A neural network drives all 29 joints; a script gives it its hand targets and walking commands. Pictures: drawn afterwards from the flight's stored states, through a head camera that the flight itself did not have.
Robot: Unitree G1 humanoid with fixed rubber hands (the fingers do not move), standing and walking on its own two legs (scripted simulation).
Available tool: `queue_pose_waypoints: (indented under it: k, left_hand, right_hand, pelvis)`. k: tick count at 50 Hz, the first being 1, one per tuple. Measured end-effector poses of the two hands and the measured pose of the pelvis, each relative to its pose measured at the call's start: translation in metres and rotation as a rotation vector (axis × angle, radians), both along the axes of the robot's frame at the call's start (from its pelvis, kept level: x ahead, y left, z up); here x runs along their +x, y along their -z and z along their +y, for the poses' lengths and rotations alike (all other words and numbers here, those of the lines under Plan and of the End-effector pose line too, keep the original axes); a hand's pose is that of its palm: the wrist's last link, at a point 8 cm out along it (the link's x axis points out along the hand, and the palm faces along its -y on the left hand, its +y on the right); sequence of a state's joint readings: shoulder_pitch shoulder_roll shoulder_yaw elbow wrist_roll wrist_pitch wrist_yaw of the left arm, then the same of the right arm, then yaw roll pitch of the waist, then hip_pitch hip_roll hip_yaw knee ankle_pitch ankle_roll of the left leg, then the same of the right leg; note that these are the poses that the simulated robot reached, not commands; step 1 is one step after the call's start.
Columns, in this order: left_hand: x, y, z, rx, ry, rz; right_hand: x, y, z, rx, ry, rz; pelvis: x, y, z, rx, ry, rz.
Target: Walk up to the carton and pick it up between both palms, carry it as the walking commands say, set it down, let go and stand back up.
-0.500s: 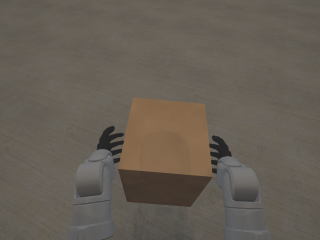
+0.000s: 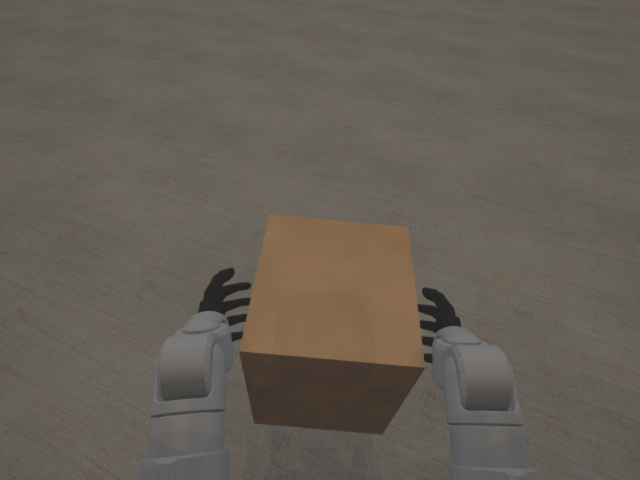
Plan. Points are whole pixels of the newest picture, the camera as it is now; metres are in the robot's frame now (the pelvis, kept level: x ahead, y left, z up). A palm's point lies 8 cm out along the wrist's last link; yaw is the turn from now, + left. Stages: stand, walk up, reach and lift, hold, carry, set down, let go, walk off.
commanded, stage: carry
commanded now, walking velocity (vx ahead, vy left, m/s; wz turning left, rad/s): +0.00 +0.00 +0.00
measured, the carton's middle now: (328, 329) +0.35 +0.00 -0.01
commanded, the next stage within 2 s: hold in 1.34 s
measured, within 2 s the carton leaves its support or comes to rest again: neither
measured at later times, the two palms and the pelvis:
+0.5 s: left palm (229, 318) +0.31 +0.13 +0.07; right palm (449, 340) +0.29 -0.15 +0.05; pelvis +0.01 -0.01 +0.00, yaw +0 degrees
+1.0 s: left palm (218, 327) +0.30 +0.14 +0.07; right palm (440, 344) +0.28 -0.14 +0.05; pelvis +0.01 +0.00 +0.00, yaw +0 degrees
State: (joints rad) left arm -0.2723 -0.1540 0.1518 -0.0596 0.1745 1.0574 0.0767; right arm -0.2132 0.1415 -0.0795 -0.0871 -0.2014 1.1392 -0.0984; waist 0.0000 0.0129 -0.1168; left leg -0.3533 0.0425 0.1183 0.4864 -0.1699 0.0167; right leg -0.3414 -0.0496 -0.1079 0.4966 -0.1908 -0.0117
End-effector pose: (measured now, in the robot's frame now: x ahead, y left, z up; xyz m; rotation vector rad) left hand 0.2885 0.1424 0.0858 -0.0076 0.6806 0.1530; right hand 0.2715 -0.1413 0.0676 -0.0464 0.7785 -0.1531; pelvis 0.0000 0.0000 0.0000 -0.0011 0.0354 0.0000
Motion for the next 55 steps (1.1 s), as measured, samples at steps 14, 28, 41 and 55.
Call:
queue_pose_waypoints:
  k: [14, 28, 41, 55]
  left_hand:
    - [0.018, 0.009, -0.006, 0.023, 0.003, -0.007]
    - [0.021, 0.018, -0.011, 0.038, 0.027, -0.025]
    - [0.014, 0.017, -0.003, 0.033, 0.016, -0.044]
    - [0.012, 0.02, 0.001, 0.032, 0.019, -0.035]
  right_hand:
    - [0.018, 0.015, -0.005, 0.012, 0.0, -0.006]
    - [0.017, 0.023, -0.01, -0.003, 0.001, -0.024]
    - [0.015, 0.02, -0.002, -0.011, -0.011, -0.044]
    - [0.012, 0.022, 0.002, -0.012, -0.008, -0.036]
  pelvis:
    - [0.008, 0.001, -0.003, 0.005, -0.003, 0.015]
    - [0.013, 0.002, -0.006, 0.006, 0.001, 0.002]
    - [0.008, 0.001, -0.002, 0.0, 0.003, -0.006]
    - [0.006, 0.0, 0.003, -0.001, 0.005, -0.001]
